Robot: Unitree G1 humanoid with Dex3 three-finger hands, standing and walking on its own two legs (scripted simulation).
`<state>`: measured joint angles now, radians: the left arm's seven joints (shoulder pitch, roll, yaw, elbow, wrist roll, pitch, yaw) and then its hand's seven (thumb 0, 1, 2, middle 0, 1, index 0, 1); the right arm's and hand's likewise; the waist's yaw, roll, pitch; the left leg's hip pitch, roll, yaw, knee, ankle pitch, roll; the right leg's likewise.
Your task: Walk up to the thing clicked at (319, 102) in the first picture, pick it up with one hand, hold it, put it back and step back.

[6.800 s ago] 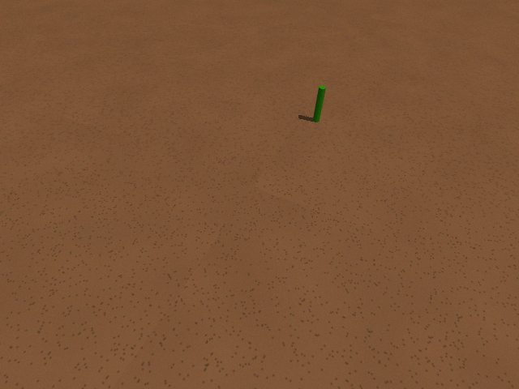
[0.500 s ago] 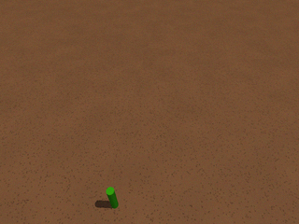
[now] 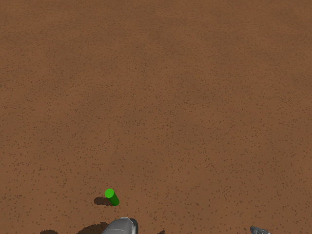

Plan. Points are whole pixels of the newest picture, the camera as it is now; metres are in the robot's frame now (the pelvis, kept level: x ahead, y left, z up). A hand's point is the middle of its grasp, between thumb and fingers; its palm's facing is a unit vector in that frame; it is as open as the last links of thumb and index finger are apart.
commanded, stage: walk up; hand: left
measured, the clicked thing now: (112, 198) +0.32 +0.21 -0.64
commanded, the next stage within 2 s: stand in 1.44 s
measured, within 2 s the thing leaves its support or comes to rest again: neither
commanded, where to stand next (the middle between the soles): -0.02 +0.00 m, yaw +0 degrees
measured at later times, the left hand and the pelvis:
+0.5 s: hand out of the picture +0.01 +0.24 -0.12, palm faces -0.01 -0.88 -0.47, open 7.4 cm; pelvis -0.06 -0.04 +0.01, yaw +1 degrees
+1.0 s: hand out of the picture -0.02 +0.23 -0.14, palm faces +0.07 -0.93 -0.37, open 7.4 cm; pelvis -0.05 -0.03 +0.01, yaw +5 degrees
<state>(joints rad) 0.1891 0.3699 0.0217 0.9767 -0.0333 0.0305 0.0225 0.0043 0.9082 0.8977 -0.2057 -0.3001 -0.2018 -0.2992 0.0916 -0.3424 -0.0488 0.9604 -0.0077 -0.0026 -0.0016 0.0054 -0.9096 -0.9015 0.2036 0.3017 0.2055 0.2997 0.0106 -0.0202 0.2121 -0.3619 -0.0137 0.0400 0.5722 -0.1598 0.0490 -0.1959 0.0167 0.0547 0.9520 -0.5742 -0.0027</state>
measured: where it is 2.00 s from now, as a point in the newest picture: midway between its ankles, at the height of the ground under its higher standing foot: outside the picture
